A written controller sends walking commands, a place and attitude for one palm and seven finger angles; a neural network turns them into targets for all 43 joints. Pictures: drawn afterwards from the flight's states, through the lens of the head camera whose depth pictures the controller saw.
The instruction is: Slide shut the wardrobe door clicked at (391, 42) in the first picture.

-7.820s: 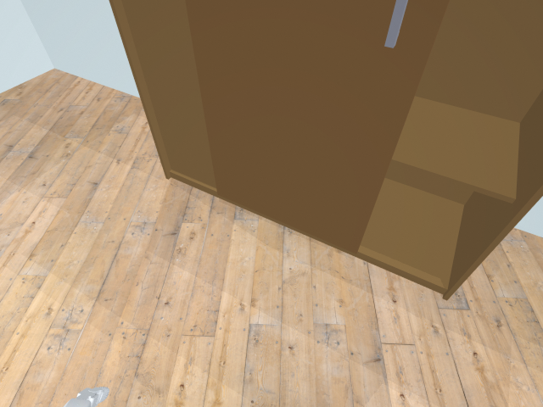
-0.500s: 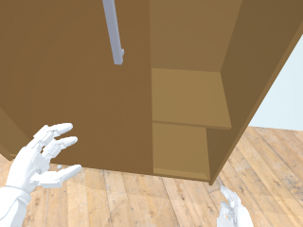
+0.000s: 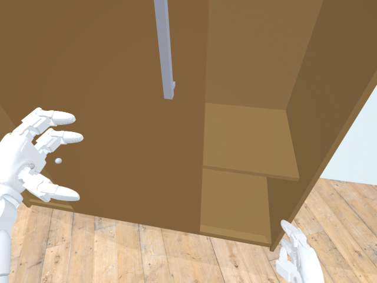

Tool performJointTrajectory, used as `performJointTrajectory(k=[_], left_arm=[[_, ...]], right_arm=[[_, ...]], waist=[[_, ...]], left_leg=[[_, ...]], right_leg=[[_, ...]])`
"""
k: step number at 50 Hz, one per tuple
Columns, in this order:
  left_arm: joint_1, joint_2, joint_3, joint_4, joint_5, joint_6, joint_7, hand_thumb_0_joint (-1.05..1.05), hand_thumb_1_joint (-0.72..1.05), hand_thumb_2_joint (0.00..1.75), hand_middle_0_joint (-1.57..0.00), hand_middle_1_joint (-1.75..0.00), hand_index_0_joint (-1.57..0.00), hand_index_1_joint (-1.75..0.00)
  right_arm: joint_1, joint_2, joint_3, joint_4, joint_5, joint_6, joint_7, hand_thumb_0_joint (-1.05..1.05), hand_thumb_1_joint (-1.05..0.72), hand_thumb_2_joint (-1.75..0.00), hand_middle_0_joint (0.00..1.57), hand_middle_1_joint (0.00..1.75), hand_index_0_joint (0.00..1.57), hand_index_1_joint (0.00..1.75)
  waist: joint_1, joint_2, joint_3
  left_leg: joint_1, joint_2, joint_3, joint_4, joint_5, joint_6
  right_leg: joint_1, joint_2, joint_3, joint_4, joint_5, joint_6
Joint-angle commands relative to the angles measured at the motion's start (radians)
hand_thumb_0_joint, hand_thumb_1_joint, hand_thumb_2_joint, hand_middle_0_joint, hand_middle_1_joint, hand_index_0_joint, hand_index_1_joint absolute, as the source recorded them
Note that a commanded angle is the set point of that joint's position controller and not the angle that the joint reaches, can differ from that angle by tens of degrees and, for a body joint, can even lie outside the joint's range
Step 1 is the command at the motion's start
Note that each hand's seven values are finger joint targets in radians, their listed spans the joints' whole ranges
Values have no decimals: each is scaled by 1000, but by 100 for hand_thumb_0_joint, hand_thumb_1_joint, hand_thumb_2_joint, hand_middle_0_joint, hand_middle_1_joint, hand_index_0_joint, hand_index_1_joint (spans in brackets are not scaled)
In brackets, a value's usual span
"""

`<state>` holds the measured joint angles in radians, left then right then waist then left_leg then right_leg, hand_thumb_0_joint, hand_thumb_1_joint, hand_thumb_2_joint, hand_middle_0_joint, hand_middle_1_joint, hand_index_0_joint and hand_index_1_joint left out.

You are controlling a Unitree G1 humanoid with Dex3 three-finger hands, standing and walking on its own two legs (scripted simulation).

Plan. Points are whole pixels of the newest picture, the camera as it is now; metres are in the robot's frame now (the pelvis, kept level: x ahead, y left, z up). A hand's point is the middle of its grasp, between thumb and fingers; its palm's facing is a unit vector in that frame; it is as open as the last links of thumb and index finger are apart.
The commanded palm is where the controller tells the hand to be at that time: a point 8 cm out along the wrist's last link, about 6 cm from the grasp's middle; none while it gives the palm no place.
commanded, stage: raise the hand with hooked fingers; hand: left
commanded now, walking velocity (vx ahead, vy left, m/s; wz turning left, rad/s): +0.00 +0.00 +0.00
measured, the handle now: (167, 49) +0.53 +0.12 +0.27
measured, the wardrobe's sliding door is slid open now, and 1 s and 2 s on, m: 0.37 0.37 0.37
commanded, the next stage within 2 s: move the hooked fingers beside the handle in 0.84 s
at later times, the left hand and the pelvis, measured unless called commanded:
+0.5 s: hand (41, 107) +0.29 +0.28 +0.27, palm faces +0.03 -0.98 -0.19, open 13.9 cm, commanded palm +0.25 +0.31 +0.28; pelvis +0.01 -0.01 +0.00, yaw +0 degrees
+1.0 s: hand (51, 109) +0.29 +0.26 +0.27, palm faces +0.02 -0.98 -0.18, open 13.9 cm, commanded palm +0.26 +0.30 +0.27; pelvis +0.01 -0.01 +0.00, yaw +0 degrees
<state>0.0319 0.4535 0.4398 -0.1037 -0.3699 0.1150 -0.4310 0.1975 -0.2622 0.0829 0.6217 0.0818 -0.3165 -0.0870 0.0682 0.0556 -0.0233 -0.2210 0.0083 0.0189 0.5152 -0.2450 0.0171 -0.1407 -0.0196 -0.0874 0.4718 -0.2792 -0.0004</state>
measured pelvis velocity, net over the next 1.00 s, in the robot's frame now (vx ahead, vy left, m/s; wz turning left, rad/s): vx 0.01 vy -0.01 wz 0.00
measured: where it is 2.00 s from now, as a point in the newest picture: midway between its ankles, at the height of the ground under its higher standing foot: outside the picture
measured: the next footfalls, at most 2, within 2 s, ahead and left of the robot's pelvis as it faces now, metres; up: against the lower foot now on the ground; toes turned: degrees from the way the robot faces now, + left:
none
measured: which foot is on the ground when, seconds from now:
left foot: down 0.00-1.00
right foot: down 0.00-1.00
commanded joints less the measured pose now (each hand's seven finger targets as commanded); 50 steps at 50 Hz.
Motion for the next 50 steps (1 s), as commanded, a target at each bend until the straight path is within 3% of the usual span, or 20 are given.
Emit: performJointTrajectory(k=[1, 8, 9, 11, 17, 19, 20, 21, 24, 28, 30, 31, 36, 38, 39, 40, 43, 47, 50], left_arm=[[-333, 285, 125, -155, -16, 26, -14, 0, -50, 30, -30, -120, -30, -120], [-511, 366, 160, -99, -7, 97, -45, 0, -50, 30, -30, -120, -30, -120], [-513, 372, 156, -78, -6, 105, -47, 0, -50, 30, -30, -120, -30, -120], [-572, 402, 166, -86, 2, 123, -57, 0, -50, 30, -30, -120, -30, -120], [-670, 480, 210, -57, 16, 162, -75, 0, -50, 30, -30, -120, -30, -120], [-560, 435, 190, 72, 13, 183, -82, 0, -50, 30, -30, -120, -30, -120], [-529, 417, 184, 94, 10, 189, -90, 0, -50, 30, -30, -120, -30, -120], [-546, 411, 163, 73, 12, 196, -94, 0, -50, 30, -30, -120, -30, -120], [-548, 419, 168, 30, 0, 202, -97, 0, -50, 30, -30, -120, -30, -120], [-614, 487, 238, -103, -8, 178, -86, 0, -50, 30, -30, -120, -30, -120], [-611, 496, 261, -135, -8, 155, -67, 0, -50, 30, -30, -120, -30, -120], [-606, 500, 270, -126, -10, 153, -61, 0, -50, 30, -30, -120, -30, -120], [-610, 453, 213, -28, 4, 186, -56, 0, -50, 30, -30, -120, -30, -120], [-621, 438, 181, -29, 16, 199, -64, 0, -50, 30, -30, -120, -30, -120], [-613, 429, 172, -38, 12, 195, -64, 0, -50, 30, -30, -120, -30, -120], [-617, 442, 184, -44, 13, 198, -68, 0, -50, 30, -30, -120, -30, -120], [-602, 459, 211, -41, 4, 196, -82, 0, -50, 30, -30, -120, -30, -120], [-603, 467, 223, -43, -1, 187, -81, 0, -50, 30, -30, -120, -30, -120], [-671, 408, 157, 17, 1, 186, -69, 0, -50, 30, -30, -120, -30, -120]], right_arm=[[-127, -119, -44, -150, 7, -22, -8, 0, -90, -90, 20, 30, 20, 30], [-164, -118, -32, -156, 15, 10, -9, 0, -90, -90, 20, 30, 20, 30], [-163, -113, -27, -150, 15, 18, -7, 0, -90, -90, 20, 30, 20, 30], [-172, -119, -29, -157, 18, 19, -6, 0, -90, -90, 20, 30, 20, 30], [-185, -129, -32, -162, 21, 27, 0, 0, -90, -90, 20, 30, 20, 30], [-167, -131, -35, -155, 21, 39, 5, 0, -90, -90, 20, 30, 20, 30], [-167, -139, -41, -156, 25, 42, 10, 0, -90, -90, 20, 30, 20, 30], [-175, -145, -41, -162, 29, 48, 11, 0, -90, -90, 20, 30, 20, 30], [-182, -141, -44, -176, 31, 56, 14, 0, -90, -90, 20, 30, 20, 30], [-191, -137, -45, -193, 25, 43, 10, 0, -90, -90, 20, 30, 20, 30], [-192, -131, -44, -182, 20, 39, 9, 0, -90, -90, 20, 30, 20, 30], [-187, -129, -45, -180, 17, 37, 7, 0, -90, -90, 20, 30, 20, 30], [-183, -135, -45, -162, 24, 45, 2, 0, -90, -90, 20, 30, 20, 30], [-183, -136, -45, -169, 27, 48, 1, 0, -90, -90, 20, 30, 20, 30], [-182, -131, -44, -165, 26, 54, 1, 0, -90, -90, 20, 30, 20, 30], [-185, -135, -45, -170, 27, 52, 2, 0, -90, -90, 20, 30, 20, 30], [-189, -134, -43, -176, 23, 54, 0, 0, -90, -90, 20, 30, 20, 30], [-194, -133, -41, -170, 23, 59, 3, 0, -90, -90, 20, 30, 20, 30], [-190, -131, -41, -155, 24, 59, 1, 0, -90, -90, 20, 30, 20, 30]], waist=[[-15, 30, -111], [-17, 33, -152], [-14, 40, -132], [-14, 67, -167], [-7, 64, -197], [-4, -21, -137], [-7, -35, -133], [-9, -2, -133], [-5, -9, -162], [-3, 22, -254], [-2, 66, -239], [-2, 56, -236], [-14, 55, -151], [-16, 71, -167], [-18, 33, -165], [-17, 48, -182], [-13, 10, -215], [-12, 27, -206], [-29, 19, -152]], left_leg=[[128, -8, -69, -112, 121, 11], [166, -14, -72, -119, 138, 14], [153, -14, -69, -119, 130, 12], [178, -18, -70, -122, 147, 14], [194, -21, -70, -117, 206, 16], [143, -19, -67, -114, 187, 16], [141, -20, -62, -108, 183, 17], [142, -20, -57, -110, 181, 15], [146, -21, -55, -99, 186, 15], [206, -26, -55, -91, 234, 22], [198, -26, -46, -86, 250, 22], [201, -24, -47, -85, 255, 22], [166, -21, -45, -96, 197, 19], [181, -23, -49, -96, 209, 19], [175, -19, -47, -92, 212, 19], [185, -22, -46, -92, 209, 21], [201, -24, -51, -86, 241, 25], [194, -25, -49, -91, 235, 23], [184, -23, -50, -93, 186, 21]], right_leg=[[-67, 38, 11, -97, 148, -15], [-54, 32, 14, -110, 157, -18], [-53, 29, 18, -121, 144, -21], [-47, 30, 18, -117, 164, -21], [-27, 26, 13, -110, 218, -23], [-39, 24, 12, -119, 203, -20], [-49, 23, 18, -115, 216, -16], [-55, 22, 16, -111, 213, -15], [-45, 17, 21, -106, 216, -15], [-18, 24, 20, -89, 264, -13], [-10, 22, 28, -94, 282, -16], [-11, 21, 26, -91, 293, -16], [-54, 17, 28, -105, 237, -11], [-54, 18, 26, -98, 246, -13], [-44, 15, 27, -103, 249, -12], [-45, 19, 28, -102, 254, -11], [-30, 21, 23, -91, 296, -9], [-34, 22, 18, -93, 286, -9], [-77, 22, 23, -111, 236, -6]])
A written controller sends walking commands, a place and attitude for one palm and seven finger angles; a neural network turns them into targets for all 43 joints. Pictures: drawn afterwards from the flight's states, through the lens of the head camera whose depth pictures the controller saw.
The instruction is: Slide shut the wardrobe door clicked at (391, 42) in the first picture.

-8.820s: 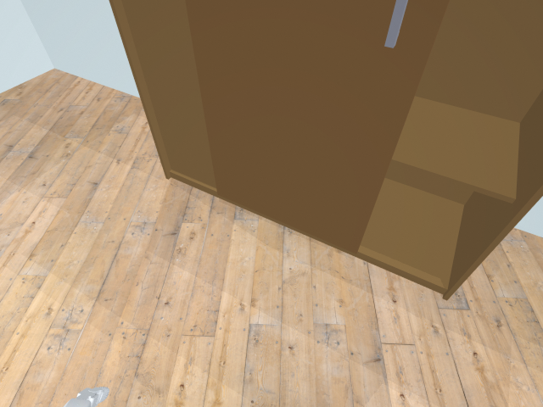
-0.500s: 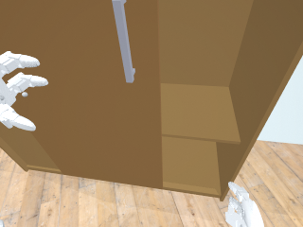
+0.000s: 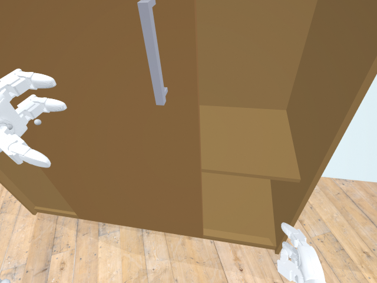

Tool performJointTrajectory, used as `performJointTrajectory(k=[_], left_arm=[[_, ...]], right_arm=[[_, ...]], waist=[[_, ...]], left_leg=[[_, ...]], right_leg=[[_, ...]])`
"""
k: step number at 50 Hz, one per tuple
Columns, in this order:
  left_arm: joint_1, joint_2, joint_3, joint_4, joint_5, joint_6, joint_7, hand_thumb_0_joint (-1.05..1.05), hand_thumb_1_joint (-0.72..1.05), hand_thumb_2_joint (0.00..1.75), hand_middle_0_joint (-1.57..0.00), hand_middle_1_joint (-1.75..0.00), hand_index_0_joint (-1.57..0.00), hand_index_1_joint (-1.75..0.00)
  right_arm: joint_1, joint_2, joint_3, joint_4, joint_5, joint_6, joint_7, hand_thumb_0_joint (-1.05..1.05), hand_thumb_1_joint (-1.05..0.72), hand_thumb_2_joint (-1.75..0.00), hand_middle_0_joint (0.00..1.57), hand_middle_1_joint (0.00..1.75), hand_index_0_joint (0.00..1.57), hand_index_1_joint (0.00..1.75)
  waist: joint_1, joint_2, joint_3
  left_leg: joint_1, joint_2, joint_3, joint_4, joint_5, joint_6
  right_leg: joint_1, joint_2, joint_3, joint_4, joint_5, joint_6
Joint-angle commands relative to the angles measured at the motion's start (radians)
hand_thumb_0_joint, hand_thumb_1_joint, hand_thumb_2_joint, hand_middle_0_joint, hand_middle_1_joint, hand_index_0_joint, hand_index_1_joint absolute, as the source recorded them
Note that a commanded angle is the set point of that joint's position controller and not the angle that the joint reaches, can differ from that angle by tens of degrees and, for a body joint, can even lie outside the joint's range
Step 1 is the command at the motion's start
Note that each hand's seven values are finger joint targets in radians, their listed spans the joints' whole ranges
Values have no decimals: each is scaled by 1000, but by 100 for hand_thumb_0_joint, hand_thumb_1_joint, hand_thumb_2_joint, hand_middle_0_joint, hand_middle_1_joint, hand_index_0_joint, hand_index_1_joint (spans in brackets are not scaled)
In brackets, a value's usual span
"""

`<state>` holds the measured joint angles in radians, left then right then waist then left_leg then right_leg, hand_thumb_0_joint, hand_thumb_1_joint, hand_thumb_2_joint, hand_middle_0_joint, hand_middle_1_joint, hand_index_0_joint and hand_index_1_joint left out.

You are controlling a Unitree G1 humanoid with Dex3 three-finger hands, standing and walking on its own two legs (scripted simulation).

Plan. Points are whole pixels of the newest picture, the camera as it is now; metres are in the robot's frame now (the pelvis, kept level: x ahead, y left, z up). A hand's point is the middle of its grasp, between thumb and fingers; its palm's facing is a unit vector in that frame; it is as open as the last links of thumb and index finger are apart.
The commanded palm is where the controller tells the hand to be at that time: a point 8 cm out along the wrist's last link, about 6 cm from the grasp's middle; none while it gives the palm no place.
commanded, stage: move the hooked fingers beside the handle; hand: left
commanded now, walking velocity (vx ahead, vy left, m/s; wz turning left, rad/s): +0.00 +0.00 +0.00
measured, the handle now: (156, 56) +0.52 +0.13 +0.27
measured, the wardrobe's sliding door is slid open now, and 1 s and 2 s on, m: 0.37 0.37 0.37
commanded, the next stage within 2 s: none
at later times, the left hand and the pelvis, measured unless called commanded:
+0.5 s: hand (68, 107) +0.32 +0.25 +0.26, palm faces -0.01 -0.99 -0.12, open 13.9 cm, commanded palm +0.30 +0.29 +0.26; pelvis +0.00 +0.00 +0.00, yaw -1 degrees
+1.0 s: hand (105, 90) +0.39 +0.21 +0.25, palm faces -0.03 -1.00 -0.07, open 13.9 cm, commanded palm +0.37 +0.26 +0.25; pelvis +0.00 +0.00 +0.00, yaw -1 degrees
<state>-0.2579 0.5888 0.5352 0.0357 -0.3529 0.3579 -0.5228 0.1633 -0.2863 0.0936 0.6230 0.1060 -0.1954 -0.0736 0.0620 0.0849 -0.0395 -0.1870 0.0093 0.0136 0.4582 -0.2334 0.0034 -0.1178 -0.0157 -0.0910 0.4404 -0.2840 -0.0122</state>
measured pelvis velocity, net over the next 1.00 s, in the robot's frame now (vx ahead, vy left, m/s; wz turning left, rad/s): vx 0.00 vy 0.00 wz -0.02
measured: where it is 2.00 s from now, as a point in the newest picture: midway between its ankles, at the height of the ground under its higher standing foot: outside the picture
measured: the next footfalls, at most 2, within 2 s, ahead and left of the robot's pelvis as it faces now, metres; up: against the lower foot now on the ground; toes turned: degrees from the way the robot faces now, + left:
none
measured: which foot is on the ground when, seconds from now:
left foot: down 0.00-1.00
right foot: down 0.00-1.00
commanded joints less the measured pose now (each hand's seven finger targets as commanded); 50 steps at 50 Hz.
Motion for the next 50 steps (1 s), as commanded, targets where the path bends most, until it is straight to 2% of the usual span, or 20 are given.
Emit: performJointTrajectory(k=[1, 2, 4, 5, 9, 11, 14, 16, 19, 22, 25, 27, 30, 32, 34, 37, 39, 42, 44, 50], left_arm=[[-398, 285, 64, -113, -11, -56, 27, 0, -50, 30, -30, -120, -30, -120], [-420, 283, 53, -119, -2, -55, 30, 0, -50, 30, -30, -120, -30, -120], [-428, 287, 44, -104, 5, -59, 40, 0, -50, 30, -30, -120, -30, -120], [-445, 296, 52, -105, 13, -63, 41, 0, -50, 30, -30, -120, -30, -120], [-457, 291, 49, -99, 12, -85, 48, 0, -50, 30, -30, -120, -30, -120], [-494, 268, 25, -121, 16, -89, 48, 0, -50, 30, -30, -120, -30, -120], [-464, 275, 44, -87, 15, -86, 69, 0, -50, 30, -30, -120, -30, -120], [-469, 248, 26, -98, 19, -75, 76, 0, -50, 30, -30, -120, -30, -120], [-457, 249, 25, -81, 24, -63, 92, 0, -50, 30, -30, -120, -30, -120], [-515, 227, 1, -112, 30, -62, 106, 0, -50, 30, -30, -120, -30, -120], [-569, 213, -23, -47, 36, -65, 121, 0, -50, 30, -30, -120, -30, -120], [-623, 187, -61, -35, 46, -68, 127, 0, -50, 30, -30, -120, -30, -120], [-675, 208, -57, 7, 60, -77, 148, 0, -50, 30, -30, -120, -30, -120], [-718, 178, -93, 25, 67, -83, 153, 0, -50, 30, -30, -120, -30, -120], [-715, 204, -71, 54, 73, -92, 165, 0, -50, 30, -30, -120, -30, -120], [-771, 157, -117, 77, 81, -101, 171, 0, -50, 30, -30, -120, -30, -120], [-732, 165, -102, 108, 83, -102, 183, 0, -50, 30, -30, -120, -30, -120], [-762, 160, -105, 112, 89, -101, 193, 0, -50, 30, -30, -120, -30, -120], [-768, 165, -103, 164, 90, -99, 204, 0, -50, 30, -30, -120, -30, -120], [-874, 150, -127, 186, 106, -127, 229, 0, -50, 30, -30, -120, -30, -120]], right_arm=[[-151, -110, -54, -152, 1, -62, -15, 0, -90, -90, 20, 30, 20, 30], [-151, -110, -55, -156, 0, -64, -15, 0, -90, -90, 20, 30, 20, 30], [-143, -106, -54, -149, -1, -55, -16, 0, -90, -90, 20, 30, 20, 30], [-149, -110, -57, -155, 0, -56, -16, 0, -90, -90, 20, 30, 20, 30], [-144, -103, -55, -154, -5, -49, -17, 0, -90, -90, 20, 30, 20, 30], [-154, -99, -53, -164, -2, -51, -14, 0, -90, -90, 20, 30, 20, 30], [-143, -104, -57, -155, -5, -43, -13, 0, -90, -90, 20, 30, 20, 30], [-153, -103, -56, -166, -4, -42, -10, 0, -90, -90, 20, 30, 20, 30], [-144, -105, -60, -162, -6, -29, -8, 0, -90, -90, 20, 30, 20, 30], [-152, -104, -60, -168, -4, -29, -9, 0, -90, -90, 20, 30, 20, 30], [-142, -109, -62, -149, -5, -22, -14, 0, -90, -90, 20, 30, 20, 30], [-141, -107, -62, -145, -6, -22, -19, 0, -90, -90, 20, 30, 20, 30], [-131, -112, -64, -132, -8, -16, -21, 0, -90, -90, 20, 30, 20, 30], [-128, -107, -63, -130, -8, -16, -24, 0, -90, -90, 20, 30, 20, 30], [-115, -110, -66, -124, -12, -10, -24, 0, -90, -90, 20, 30, 20, 30], [-118, -108, -65, -127, -12, -11, -22, 0, -90, -90, 20, 30, 20, 30], [-103, -109, -67, -126, -16, -4, -18, 0, -90, -90, 20, 30, 20, 30], [-104, -109, -69, -130, -14, -2, -15, 0, -90, -90, 20, 30, 20, 30], [-86, -114, -72, -118, -17, 7, -17, 0, -90, -90, 20, 30, 20, 30], [-68, -116, -79, -114, -18, 7, -21, 0, -90, -90, 20, 30, 20, 30]], waist=[[-25, -23, -144], [-23, 7, -160], [-24, -25, -159], [-24, 1, -178], [-19, -21, -211], [-23, 27, -215], [-16, -27, -204], [-14, 2, -206], [-11, -25, -209], [-21, -3, -224], [-34, -30, -195], [-42, -22, -204], [-47, -24, -211], [-54, -15, -218], [-46, -41, -236], [-53, -9, -239], [-42, -50, -245], [-46, -33, -246], [-49, -75, -225], [-66, -61, -255]], left_leg=[[153, -23, -50, -39, 179, 36], [163, -26, -49, -37, 189, 36], [149, -23, -47, -35, 178, 34], [157, -27, -46, -34, 180, 35], [157, -24, -47, -31, 219, 35], [178, -27, -43, -32, 219, 35], [150, -20, -45, -36, 229, 33], [158, -22, -46, -39, 238, 33], [140, -19, -43, -35, 250, 31], [166, -19, -45, -36, 254, 32], [153, -18, -48, -39, 208, 33], [165, -19, -48, -39, 217, 35], [161, -18, -47, -40, 201, 34], [175, -18, -48, -40, 208, 36], [165, -16, -47, -38, 219, 35], [175, -16, -46, -41, 229, 34], [159, -13, -49, -42, 247, 33], [164, -14, -43, -40, 258, 33], [138, -12, -45, -42, 239, 33], [165, -13, -38, -38, 241, 39]], right_leg=[[-94, 18, 24, -77, 242, 6], [-91, 16, 26, -71, 251, 3], [-82, 11, 28, -78, 236, 3], [-78, 13, 32, -76, 240, 3], [-42, 8, 26, -64, 280, -2], [-57, 11, 31, -63, 287, -3], [-39, 10, 22, -59, 286, -4], [-51, 11, 22, -51, 301, -6], [-36, 8, 21, -49, 305, -5], [-49, 11, 22, -44, 309, -5], [-73, 14, 25, -59, 264, -3], [-76, 12, 26, -55, 272, -4], [-71, 11, 30, -63, 258, -5], [-76, 10, 32, -61, 265, -8], [-49, 8, 32, -61, 272, -10], [-57, 7, 33, -53, 290, -12], [-35, 8, 28, -50, 299, -14], [-41, 8, 33, -47, 326, -13], [-40, 8, 30, -54, 304, -12], [-47, 12, 42, -58, 316, -10]])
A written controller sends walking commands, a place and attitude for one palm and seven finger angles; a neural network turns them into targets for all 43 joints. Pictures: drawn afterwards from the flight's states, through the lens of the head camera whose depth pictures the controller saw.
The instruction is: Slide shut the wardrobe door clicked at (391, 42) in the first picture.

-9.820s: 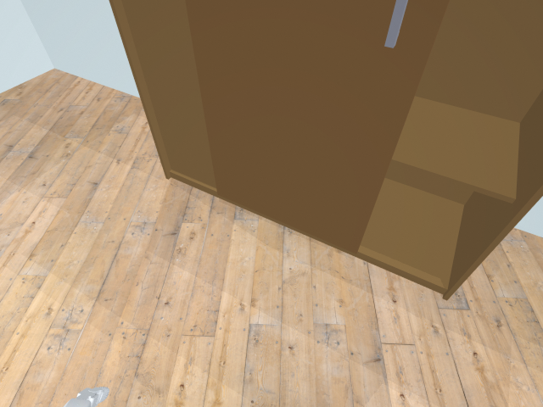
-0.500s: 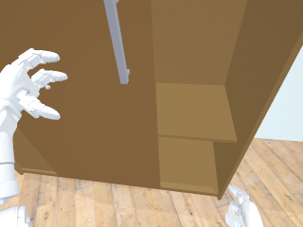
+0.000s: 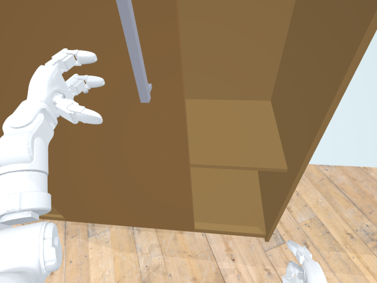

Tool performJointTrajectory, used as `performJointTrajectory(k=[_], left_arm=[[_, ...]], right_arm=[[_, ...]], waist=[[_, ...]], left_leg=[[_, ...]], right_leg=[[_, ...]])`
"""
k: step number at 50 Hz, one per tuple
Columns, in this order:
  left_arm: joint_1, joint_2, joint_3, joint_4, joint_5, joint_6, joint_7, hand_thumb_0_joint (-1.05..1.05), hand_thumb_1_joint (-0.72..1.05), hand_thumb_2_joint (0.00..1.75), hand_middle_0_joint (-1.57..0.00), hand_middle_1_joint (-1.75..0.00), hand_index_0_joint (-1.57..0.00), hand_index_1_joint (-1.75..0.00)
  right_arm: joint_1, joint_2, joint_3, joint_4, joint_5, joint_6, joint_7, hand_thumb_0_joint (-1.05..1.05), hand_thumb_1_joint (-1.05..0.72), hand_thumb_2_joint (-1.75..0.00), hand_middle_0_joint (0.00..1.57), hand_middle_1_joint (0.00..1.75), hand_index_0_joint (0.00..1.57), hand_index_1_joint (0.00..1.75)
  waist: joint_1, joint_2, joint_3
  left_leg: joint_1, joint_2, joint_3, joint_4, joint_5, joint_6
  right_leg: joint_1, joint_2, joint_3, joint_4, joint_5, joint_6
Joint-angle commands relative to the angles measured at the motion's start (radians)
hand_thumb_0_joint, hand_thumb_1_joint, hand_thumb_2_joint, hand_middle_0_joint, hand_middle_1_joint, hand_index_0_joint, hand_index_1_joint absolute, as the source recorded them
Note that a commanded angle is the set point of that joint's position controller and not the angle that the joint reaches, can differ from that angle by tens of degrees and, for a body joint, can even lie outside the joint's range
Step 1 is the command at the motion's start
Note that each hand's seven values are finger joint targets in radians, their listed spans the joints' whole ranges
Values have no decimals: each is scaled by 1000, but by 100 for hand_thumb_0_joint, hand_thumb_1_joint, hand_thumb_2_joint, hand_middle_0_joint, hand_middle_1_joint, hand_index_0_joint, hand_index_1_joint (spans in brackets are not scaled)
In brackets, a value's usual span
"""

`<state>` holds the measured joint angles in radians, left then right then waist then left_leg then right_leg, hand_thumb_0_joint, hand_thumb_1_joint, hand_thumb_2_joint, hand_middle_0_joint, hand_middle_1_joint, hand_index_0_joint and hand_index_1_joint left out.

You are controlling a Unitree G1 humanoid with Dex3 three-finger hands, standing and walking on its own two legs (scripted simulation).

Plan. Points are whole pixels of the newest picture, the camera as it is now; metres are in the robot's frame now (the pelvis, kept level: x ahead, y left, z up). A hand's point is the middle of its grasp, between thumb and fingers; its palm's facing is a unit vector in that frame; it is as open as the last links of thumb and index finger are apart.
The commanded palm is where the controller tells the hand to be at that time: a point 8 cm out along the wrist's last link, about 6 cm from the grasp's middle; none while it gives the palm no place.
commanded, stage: move the hooked fingers beside the handle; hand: left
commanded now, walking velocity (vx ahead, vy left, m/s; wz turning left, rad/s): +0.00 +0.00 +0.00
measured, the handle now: (138, 51) +0.51 +0.13 +0.27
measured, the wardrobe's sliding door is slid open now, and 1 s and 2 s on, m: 0.37 0.37 0.37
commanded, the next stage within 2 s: feel for the door with the fingertips in 1.34 s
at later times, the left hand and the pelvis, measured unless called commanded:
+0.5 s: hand (101, 78) +0.43 +0.20 +0.25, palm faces -0.02 -1.00 -0.04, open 13.9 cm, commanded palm +0.42 +0.25 +0.25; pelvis +0.00 +0.00 +0.00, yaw +0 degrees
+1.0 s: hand (98, 79) +0.44 +0.21 +0.25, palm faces -0.02 -1.00 -0.03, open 14.0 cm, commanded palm +0.42 +0.25 +0.25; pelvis +0.01 +0.01 +0.00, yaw -1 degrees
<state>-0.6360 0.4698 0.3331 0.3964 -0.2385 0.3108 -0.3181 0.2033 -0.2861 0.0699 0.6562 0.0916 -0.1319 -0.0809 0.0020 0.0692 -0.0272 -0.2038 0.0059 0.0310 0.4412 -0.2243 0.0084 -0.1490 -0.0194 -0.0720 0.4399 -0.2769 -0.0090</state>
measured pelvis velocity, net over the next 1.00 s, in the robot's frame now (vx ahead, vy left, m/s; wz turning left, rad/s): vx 0.01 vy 0.01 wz -0.02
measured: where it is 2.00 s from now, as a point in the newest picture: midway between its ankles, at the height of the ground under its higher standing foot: outside the picture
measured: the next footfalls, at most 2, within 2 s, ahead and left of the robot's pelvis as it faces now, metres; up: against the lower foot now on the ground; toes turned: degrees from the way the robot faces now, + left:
none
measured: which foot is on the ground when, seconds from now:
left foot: down 0.00-1.00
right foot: down 0.00-1.00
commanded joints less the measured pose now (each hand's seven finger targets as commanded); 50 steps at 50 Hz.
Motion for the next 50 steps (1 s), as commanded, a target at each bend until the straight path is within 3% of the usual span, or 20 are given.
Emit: performJointTrajectory(k=[1, 5, 6, 8, 9, 11, 17, 21, 22, 27, 30, 31, 33, 37, 40, 42, 44, 45, 47, 50], left_arm=[[-513, 305, 97, -172, -2, -88, 27, 0, -50, 30, -30, -120, -30, -120], [-515, 280, 85, -167, 2, -112, 26, 0, -50, 30, -30, -120, -30, -120], [-499, 310, 111, -134, 2, -109, 26, 0, -50, 30, -30, -120, -30, -120], [-507, 269, 74, -104, 0, -104, 15, 0, -50, 30, -30, -120, -30, -120], [-487, 293, 92, -74, 1, -104, 18, 0, -50, 30, -30, -120, -30, -120], [-528, 312, 93, -43, 9, -107, 15, 0, -50, 30, -30, -120, -30, -120], [-676, 245, 12, -6, 11, -147, 15, 0, -50, 30, -30, -120, -30, -120], [-716, 288, 43, 78, 25, -169, 35, 0, -50, 30, -30, -120, -30, -120], [-740, 261, 15, 99, 29, -175, 36, 0, -50, 30, -30, -120, -30, -120], [-778, 306, 48, 180, 49, -218, 45, 0, -50, 30, -30, -120, -30, -120], [-716, 356, 95, 214, 58, -235, 39, 0, -50, 30, -30, -120, -30, -120], [-708, 356, 91, 216, 60, -237, 32, 0, -50, 30, -30, -120, -30, -120], [-707, 338, 81, 176, 58, -242, 22, 0, -50, 30, -30, -120, -30, -120], [-633, 363, 123, 157, 43, -224, 11, 0, -50, 30, -30, -120, -30, -120], [-660, 295, 58, 99, 40, -214, 7, 0, -50, 30, -30, -120, -30, -120], [-672, 299, 66, 49, 37, -212, 12, 0, -50, 30, -30, -120, -30, -120], [-692, 235, 16, 3, 26, -211, 19, 0, -50, 30, -30, -120, -30, -120], [-680, 262, 48, 28, 26, -201, 27, 0, -50, 30, -30, -120, -30, -120], [-726, 228, 18, 48, 25, -189, 37, 0, -50, 30, -30, -120, -30, -120], [-714, 263, 42, 57, 42, -189, 62, 0, -50, 30, -30, -120, -30, -120]], right_arm=[[-100, -119, -57, -143, -4, -57, -15, 0, -90, -90, 20, 30, 20, 30], [-88, -116, -61, -146, -7, -59, -10, 0, -90, -90, 20, 30, 20, 30], [-76, -120, -62, -140, -9, -57, -10, 0, -90, -90, 20, 30, 20, 30], [-74, -121, -64, -141, -4, -54, -10, 0, -90, -90, 20, 30, 20, 30], [-63, -124, -67, -136, -6, -49, -10, 0, -90, -90, 20, 30, 20, 30], [-53, -131, -68, -130, -4, -48, -11, 0, -90, -90, 20, 30, 20, 30], [-30, -128, -73, -114, -3, -57, -17, 0, -90, -90, 20, 30, 20, 30], [5, -135, -76, -90, -9, -60, -18, 0, -90, -90, 20, 30, 20, 30], [8, -133, -75, -86, -8, -61, -18, 0, -90, -90, 20, 30, 20, 30], [47, -139, -81, -78, -16, -65, -15, 0, -90, -90, 20, 30, 20, 30], [60, -146, -84, -88, -18, -58, -10, 0, -90, -90, 20, 30, 20, 30], [63, -147, -86, -93, -16, -56, -10, 0, -90, -90, 20, 30, 20, 30], [64, -145, -88, -104, -17, -59, -7, 0, -90, -90, 20, 30, 20, 30], [66, -150, -94, -114, -14, -50, -5, 0, -90, -90, 20, 30, 20, 30], [57, -150, -96, -116, -12, -50, -3, 0, -90, -90, 20, 30, 20, 30], [57, -148, -98, -116, -13, -53, -5, 0, -90, -90, 20, 30, 20, 30], [50, -139, -96, -111, -16, -56, -6, 0, -90, -90, 20, 30, 20, 30], [49, -144, -96, -104, -13, -59, -6, 0, -90, -90, 20, 30, 20, 30], [50, -142, -94, -89, -14, -65, -10, 0, -90, -90, 20, 30, 20, 30], [47, -143, -90, -88, -17, -64, -9, 0, -90, -90, 20, 30, 20, 30]], waist=[[-6, -35, -284], [-6, -13, -307], [0, -26, -304], [-9, -49, -284], [-5, -68, -272], [-15, -62, -254], [-52, -40, -264], [-52, -25, -280], [-60, -28, -263], [-56, -51, -308], [-36, -57, -319], [-37, -73, -318], [-36, -31, -336], [-26, -70, -331], [-43, -22, -296], [-44, 3, -328], [-54, 11, -323], [-53, -1, -306], [-65, -2, -286], [-53, 1, -299]], left_leg=[[186, -10, -54, -21, 242, 34], [200, -12, -46, -10, 297, 35], [188, -12, -48, -13, 296, 34], [179, -12, -40, -14, 287, 37], [159, -13, -40, -12, 271, 38], [148, -13, -42, -19, 251, 37], [185, -12, -45, -9, 231, 40], [175, -10, -45, -9, 221, 38], [169, -10, -44, -10, 215, 38], [157, -7, -40, -8, 247, 40], [139, -6, -34, -9, 269, 41], [137, -5, -32, -10, 277, 43], [162, -4, -33, -11, 298, 41], [153, 0, -29, -10, 329, 43], [176, 1, -28, -10, 313, 42], [208, 3, -38, -9, 323, 39], [226, 7, -44, -3, 332, 37], [225, 8, -50, -6, 314, 36], [216, 8, -53, -14, 268, 33], [204, 7, -54, -17, 264, 32]], right_leg=[[-5, 14, 25, -57, 320, -15], [18, 14, 27, -48, 387, -17], [24, 15, 26, -47, 392, -17], [11, 15, 27, -49, 395, -13], [18, 13, 25, -55, 377, -14], [-1, 16, 27, -58, 364, -13], [-47, 21, 33, -67, 331, -14], [-45, 20, 39, -69, 318, -15], [-55, 19, 37, -69, 312, -15], [-21, 18, 41, -58, 354, -14], [12, 18, 43, -53, 387, -14], [16, 19, 43, -52, 398, -13], [11, 21, 41, -50, 407, -16], [26, 26, 36, -49, 436, -13], [-21, 28, 33, -60, 398, -14], [-28, 31, 32, -58, 380, -17], [-41, 29, 25, -60, 363, -20], [-63, 35, 25, -64, 348, -18], [-87, 34, 23, -68, 309, -18], [-69, 30, 25, -63, 304, -21]])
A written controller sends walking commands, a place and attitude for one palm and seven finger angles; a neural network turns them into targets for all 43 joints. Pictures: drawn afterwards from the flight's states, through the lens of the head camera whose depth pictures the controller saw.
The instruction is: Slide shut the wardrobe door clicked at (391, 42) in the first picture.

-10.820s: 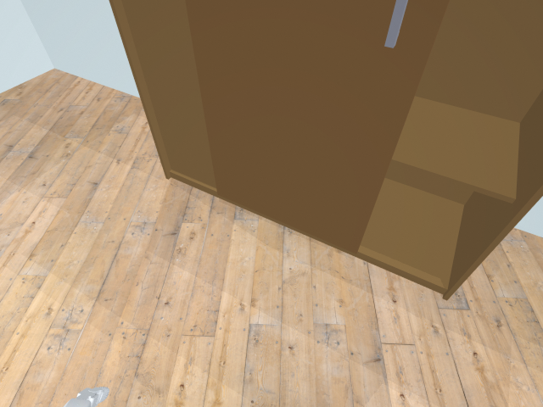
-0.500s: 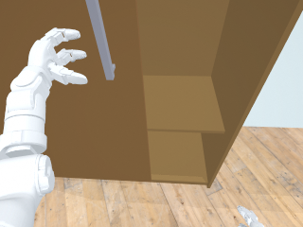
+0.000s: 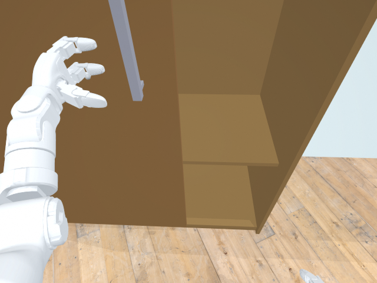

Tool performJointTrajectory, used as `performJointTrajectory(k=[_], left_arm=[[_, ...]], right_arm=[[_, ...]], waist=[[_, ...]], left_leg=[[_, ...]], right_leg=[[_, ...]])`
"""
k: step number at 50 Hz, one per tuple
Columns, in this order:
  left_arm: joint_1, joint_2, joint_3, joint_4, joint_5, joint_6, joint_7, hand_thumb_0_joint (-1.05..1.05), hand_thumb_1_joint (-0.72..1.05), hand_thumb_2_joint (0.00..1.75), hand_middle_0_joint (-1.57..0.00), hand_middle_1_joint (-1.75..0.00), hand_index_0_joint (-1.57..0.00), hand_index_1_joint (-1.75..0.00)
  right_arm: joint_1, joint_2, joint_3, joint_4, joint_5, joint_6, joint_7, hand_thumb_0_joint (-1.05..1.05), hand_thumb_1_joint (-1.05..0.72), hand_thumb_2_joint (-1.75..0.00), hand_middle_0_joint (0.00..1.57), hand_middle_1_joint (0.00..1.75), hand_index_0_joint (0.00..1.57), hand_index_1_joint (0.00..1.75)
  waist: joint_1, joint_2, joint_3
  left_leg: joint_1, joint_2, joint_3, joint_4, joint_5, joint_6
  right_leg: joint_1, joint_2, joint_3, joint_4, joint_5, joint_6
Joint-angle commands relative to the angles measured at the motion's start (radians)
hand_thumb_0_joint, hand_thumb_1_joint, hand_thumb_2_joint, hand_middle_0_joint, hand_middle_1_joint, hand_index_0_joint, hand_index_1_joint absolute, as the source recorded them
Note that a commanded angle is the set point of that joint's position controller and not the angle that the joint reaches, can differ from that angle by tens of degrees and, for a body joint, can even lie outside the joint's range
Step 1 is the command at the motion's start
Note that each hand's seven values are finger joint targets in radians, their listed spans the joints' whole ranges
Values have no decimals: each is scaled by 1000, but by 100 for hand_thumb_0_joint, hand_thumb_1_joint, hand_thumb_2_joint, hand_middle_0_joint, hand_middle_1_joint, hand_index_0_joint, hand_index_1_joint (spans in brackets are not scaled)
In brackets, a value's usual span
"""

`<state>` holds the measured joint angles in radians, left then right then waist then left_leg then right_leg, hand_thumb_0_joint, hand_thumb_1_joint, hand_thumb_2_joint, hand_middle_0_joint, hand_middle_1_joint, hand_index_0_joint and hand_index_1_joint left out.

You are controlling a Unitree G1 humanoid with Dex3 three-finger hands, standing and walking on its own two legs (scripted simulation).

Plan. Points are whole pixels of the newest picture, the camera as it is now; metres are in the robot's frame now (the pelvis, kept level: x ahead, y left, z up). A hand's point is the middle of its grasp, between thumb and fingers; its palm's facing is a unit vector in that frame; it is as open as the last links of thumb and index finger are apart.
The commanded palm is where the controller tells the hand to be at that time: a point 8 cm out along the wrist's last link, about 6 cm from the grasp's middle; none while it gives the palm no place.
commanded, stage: move the hooked fingers beside the handle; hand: left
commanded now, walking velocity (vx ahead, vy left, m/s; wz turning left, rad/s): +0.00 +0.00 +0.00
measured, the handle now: (130, 47) +0.51 +0.13 +0.27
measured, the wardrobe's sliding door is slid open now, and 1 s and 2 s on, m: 0.37 0.37 0.37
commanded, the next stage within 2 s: feel for the door with the fingertips in 0.34 s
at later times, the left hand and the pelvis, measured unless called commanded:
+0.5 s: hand (91, 74) +0.43 +0.19 +0.25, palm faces +0.00 -1.00 -0.04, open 14.0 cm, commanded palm +0.41 +0.24 +0.25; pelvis +0.00 +0.00 +0.00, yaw +0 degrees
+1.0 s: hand (105, 74) +0.43 +0.17 +0.25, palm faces +0.02 -1.00 -0.02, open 13.9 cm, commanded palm +0.42 +0.22 +0.25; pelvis -0.01 -0.01 +0.00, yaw +0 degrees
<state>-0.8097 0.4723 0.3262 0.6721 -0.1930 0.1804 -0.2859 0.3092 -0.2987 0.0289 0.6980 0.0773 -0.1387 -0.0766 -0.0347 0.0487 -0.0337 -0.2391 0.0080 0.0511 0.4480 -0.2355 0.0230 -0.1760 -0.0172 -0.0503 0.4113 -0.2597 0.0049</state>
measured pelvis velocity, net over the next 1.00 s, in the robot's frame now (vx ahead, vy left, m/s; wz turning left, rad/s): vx -0.01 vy -0.01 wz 0.00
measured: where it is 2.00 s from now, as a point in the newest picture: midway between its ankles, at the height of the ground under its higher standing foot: outside the picture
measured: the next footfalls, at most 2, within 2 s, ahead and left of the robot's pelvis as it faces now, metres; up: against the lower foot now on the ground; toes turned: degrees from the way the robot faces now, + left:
none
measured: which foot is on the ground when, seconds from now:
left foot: down 0.00-1.00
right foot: down 0.00-1.00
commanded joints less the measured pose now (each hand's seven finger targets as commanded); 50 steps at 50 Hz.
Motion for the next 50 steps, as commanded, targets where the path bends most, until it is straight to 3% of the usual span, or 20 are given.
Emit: performJointTrajectory(k=[1, 2, 6, 8, 9, 12, 14, 16, 19, 22, 25, 29, 33, 36, 39, 40, 42, 44, 48, 50], left_arm=[[-550, 236, 26, -218, -1, -59, 34, 0, -50, 30, -30, -120, -30, -120], [-559, 218, 13, -208, -2, -59, 36, 0, -50, 30, -30, -120, -30, -120], [-552, 262, 55, -217, 2, -74, 43, 0, -50, 30, -30, -120, -30, -120], [-537, 217, 29, -188, 0, -67, 39, 0, -50, 30, -30, -120, -30, -120], [-499, 251, 52, -158, 1, -66, 41, 0, -50, 30, -30, -120, -30, -120], [-516, 242, 37, -131, 5, -53, 38, 0, -50, 30, -30, -120, -30, -120], [-511, 275, 59, -145, 8, -60, 40, 0, -50, 30, -30, -120, -30, -120], [-546, 271, 44, -157, 8, -67, 33, 0, -50, 30, -30, -120, -30, -120], [-571, 244, 26, -216, -1, -90, 26, 0, -50, 30, -30, -120, -30, -120], [-576, 205, 8, -214, -14, -83, 18, 0, -50, 30, -30, -120, -30, -120], [-524, 187, 11, -219, -18, -65, 27, 0, -50, 30, -30, -120, -30, -120], [-489, 194, 17, -193, -17, -39, 51, 0, -50, 30, -30, -120, -30, -120], [-536, 152, -5, -294, -11, -48, 78, 0, -50, 30, -30, -120, -30, -120], [-504, 192, 43, -259, -15, -41, 95, 0, -50, 30, -30, -120, -30, -120], [-496, 184, 28, -292, 2, -42, 107, 0, -50, 30, -30, -120, -30, -120], [-506, 159, 15, -292, 3, -40, 110, 0, -50, 30, -30, -120, -30, -120], [-539, 184, 23, -238, 2, -30, 111, 0, -50, 30, -30, -120, -30, -120], [-530, 220, 48, -185, 4, -31, 109, 0, -50, 30, -30, -120, -30, -120], [-635, 195, -7, -129, 18, -57, 89, 0, -50, 30, -30, -120, -30, -120], [-654, 197, -2, -92, 12, -79, 80, 0, -50, 30, -30, -120, -30, -120]], right_arm=[[-65, -126, -46, -130, -1, -57, -14, 0, -90, -90, 20, 30, 20, 30], [-65, -124, -45, -130, -2, -58, -13, 0, -90, -90, 20, 30, 20, 30], [-72, -123, -44, -138, -6, -55, -13, 0, -90, -90, 20, 30, 20, 30], [-78, -116, -42, -141, -4, -53, -11, 0, -90, -90, 20, 30, 20, 30], [-72, -120, -43, -137, -5, -45, -11, 0, -90, -90, 20, 30, 20, 30], [-78, -120, -40, -140, 0, -39, -14, 0, -90, -90, 20, 30, 20, 30], [-72, -123, -40, -145, -4, -33, -14, 0, -90, -90, 20, 30, 20, 30], [-80, -121, -38, -148, 1, -34, -17, 0, -90, -90, 20, 30, 20, 30], [-77, -119, -43, -149, -3, -43, -17, 0, -90, -90, 20, 30, 20, 30], [-77, -117, -44, -140, 0, -53, -18, 0, -90, -90, 20, 30, 20, 30], [-80, -120, -45, -137, -1, -58, -11, 0, -90, -90, 20, 30, 20, 30], [-86, -120, -44, -130, 1, -49, -8, 0, -90, -90, 20, 30, 20, 30], [-109, -107, -43, -145, -1, -54, -4, 0, -90, -90, 20, 30, 20, 30], [-110, -109, -42, -138, -3, -49, -5, 0, -90, -90, 20, 30, 20, 30], [-119, -103, -39, -148, -5, -41, -2, 0, -90, -90, 20, 30, 20, 30], [-128, -98, -38, -151, -3, -43, -1, 0, -90, -90, 20, 30, 20, 30], [-119, -102, -36, -137, -2, -39, -7, 0, -90, -90, 20, 30, 20, 30], [-109, -109, -36, -130, -5, -35, -12, 0, -90, -90, 20, 30, 20, 30], [-91, -105, -35, -121, 0, -43, -18, 0, -90, -90, 20, 30, 20, 30], [-74, -110, -39, -113, -2, -50, -19, 0, -90, -90, 20, 30, 20, 30]], waist=[[-19, 19, -282], [-21, 13, -288], [-6, 1, -337], [-7, -14, -319], [1, -39, -299], [-10, -53, -264], [0, -35, -279], [-12, -26, -276], [-15, 14, -325], [-24, -7, -327], [-9, 12, -319], [1, -46, -272], [-2, -2, -311], [7, -69, -293], [17, -19, -302], [8, -30, -299], [-4, -67, -262], [0, -85, -244], [-31, -30, -252], [-37, -38, -263]], left_leg=[[241, 5, -74, -23, 280, 18], [241, 6, -77, -23, 282, 16], [257, 7, -76, -18, 333, 16], [253, 7, -71, -15, 339, 17], [223, 9, -68, -19, 324, 17], [202, 6, -62, -27, 292, 20], [193, 3, -61, -27, 286, 20], [202, 3, -61, -31, 265, 22], [249, 4, -68, -19, 306, 21], [264, 3, -73, -20, 311, 21], [257, 0, -72, -17, 323, 20], [195, -1, -64, -32, 261, 23], [240, -1, -63, -30, 292, 21], [202, -2, -58, -35, 264, 26], [201, -3, -49, -35, 281, 24], [211, -4, -47, -34, 270, 26], [186, -5, -45, -37, 227, 29], [159, -5, -44, -40, 203, 29], [176, -8, -43, -31, 181, 30], [179, -9, -45, -25, 179, 31]], right_leg=[[-48, 27, 4, -34, 289, -35], [-48, 26, 4, -32, 291, -34], [-8, 24, 8, -22, 341, -35], [-15, 24, 7, -20, 355, -33], [2, 22, 6, -27, 343, -34], [-15, 22, 8, -31, 337, -29], [7, 19, 10, -35, 328, -32], [-7, 21, 14, -40, 314, -30], [1, 22, 13, -37, 329, -35], [-12, 27, 9, -37, 339, -31], [-10, 27, 7, -35, 345, -34], [2, 25, 4, -46, 296, -32], [3, 27, 9, -37, 322, -32], [23, 28, 12, -43, 316, -26], [42, 22, 13, -37, 326, -30], [29, 26, 16, -42, 325, -26], [13, 26, 19, -53, 296, -21], [16, 23, 21, -60, 270, -21], [-20, 21, 31, -62, 259, -20], [-21, 23, 32, -62, 259, -21]])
